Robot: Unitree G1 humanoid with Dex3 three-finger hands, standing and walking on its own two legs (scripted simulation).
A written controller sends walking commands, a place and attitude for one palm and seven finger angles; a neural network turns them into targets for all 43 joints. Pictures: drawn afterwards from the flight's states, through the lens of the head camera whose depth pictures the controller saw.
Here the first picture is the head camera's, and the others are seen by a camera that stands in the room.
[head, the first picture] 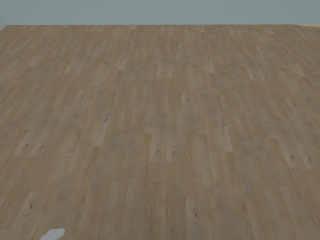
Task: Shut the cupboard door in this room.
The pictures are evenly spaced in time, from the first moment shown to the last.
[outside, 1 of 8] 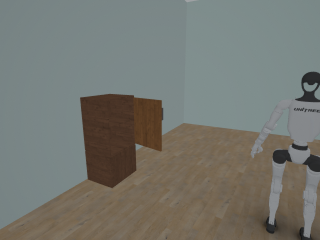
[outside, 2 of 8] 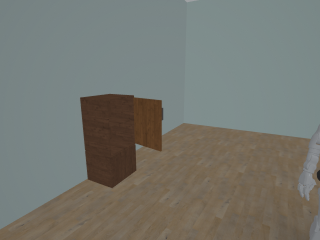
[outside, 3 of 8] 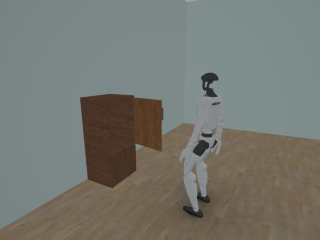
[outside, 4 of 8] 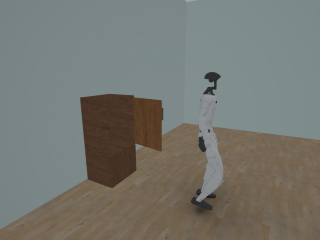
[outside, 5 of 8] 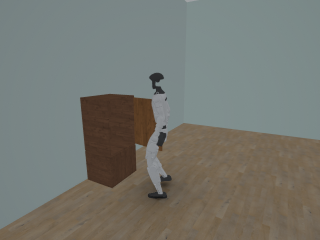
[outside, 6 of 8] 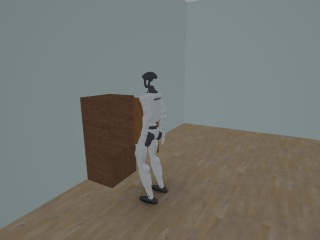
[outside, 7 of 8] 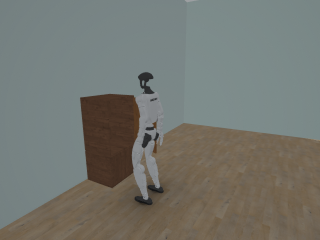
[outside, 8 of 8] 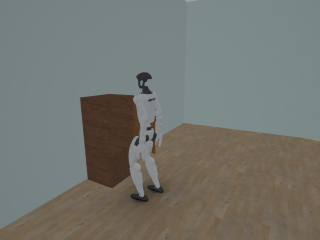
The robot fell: no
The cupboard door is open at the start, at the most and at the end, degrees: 79 92 66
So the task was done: no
